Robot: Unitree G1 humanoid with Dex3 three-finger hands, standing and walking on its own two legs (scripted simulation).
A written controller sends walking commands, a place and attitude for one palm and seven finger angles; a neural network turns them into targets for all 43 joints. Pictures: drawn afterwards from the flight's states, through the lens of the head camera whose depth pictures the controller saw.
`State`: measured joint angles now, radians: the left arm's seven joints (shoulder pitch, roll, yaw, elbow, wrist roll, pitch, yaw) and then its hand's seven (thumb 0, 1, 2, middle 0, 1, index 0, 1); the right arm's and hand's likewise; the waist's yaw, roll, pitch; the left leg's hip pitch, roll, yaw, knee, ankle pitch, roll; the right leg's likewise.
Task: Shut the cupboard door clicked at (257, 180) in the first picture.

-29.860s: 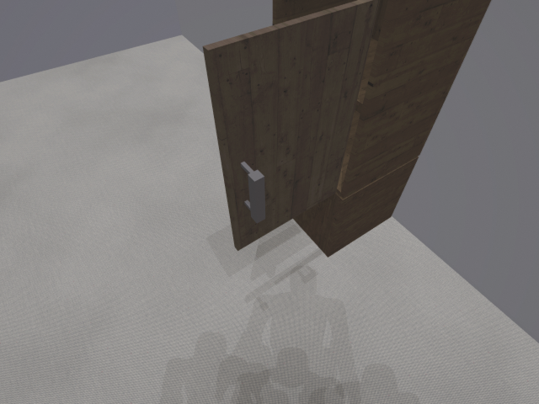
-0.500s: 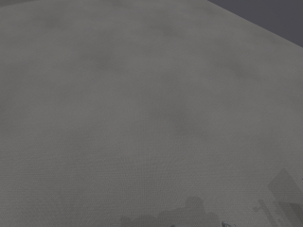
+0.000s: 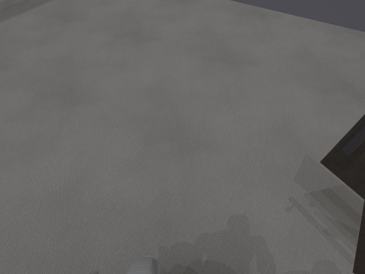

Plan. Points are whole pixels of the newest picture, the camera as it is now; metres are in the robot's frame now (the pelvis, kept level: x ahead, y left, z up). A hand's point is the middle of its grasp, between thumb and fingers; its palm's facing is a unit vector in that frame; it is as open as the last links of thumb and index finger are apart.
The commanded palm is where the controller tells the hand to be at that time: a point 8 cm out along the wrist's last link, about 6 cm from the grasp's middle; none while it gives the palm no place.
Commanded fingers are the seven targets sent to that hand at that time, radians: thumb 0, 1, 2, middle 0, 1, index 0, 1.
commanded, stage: turn to face it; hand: left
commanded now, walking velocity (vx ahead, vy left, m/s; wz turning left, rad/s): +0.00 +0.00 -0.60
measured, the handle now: (364, 134) +0.54 -0.54 -0.09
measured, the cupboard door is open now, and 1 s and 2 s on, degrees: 66 66 66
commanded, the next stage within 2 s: take the last steps up to it in 1.42 s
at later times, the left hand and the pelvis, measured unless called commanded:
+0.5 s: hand (108, 258) +0.17 +0.21 -0.16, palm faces -0.28 -0.93 -0.23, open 7.4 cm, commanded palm none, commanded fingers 0.00 0.90 0.90 -0.20 -0.30 -0.20 -0.30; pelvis +0.01 +0.03 +0.00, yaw -18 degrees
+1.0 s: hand (136, 247) +0.20 +0.14 -0.18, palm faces -0.50 -0.84 -0.21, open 7.4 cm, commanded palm none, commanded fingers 0.00 0.90 0.90 -0.20 -0.30 -0.20 -0.30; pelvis +0.04 +0.01 -0.01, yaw -34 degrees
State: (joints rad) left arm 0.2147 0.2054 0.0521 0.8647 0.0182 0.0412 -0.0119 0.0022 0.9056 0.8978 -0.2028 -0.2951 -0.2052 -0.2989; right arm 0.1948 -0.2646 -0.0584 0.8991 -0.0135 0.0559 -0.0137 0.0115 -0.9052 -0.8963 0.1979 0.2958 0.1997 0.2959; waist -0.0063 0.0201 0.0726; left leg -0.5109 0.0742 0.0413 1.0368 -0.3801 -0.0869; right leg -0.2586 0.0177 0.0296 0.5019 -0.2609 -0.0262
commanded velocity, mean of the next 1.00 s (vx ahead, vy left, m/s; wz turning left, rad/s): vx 0.00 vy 0.00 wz -0.59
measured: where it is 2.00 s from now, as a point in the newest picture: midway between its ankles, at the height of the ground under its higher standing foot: outside the picture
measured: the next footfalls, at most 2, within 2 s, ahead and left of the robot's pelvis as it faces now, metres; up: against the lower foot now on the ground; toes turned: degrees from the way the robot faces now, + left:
left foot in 0.18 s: +0.08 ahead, +0.14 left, +0.00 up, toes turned -4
right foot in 0.58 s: -0.01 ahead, -0.11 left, +0.00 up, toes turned -25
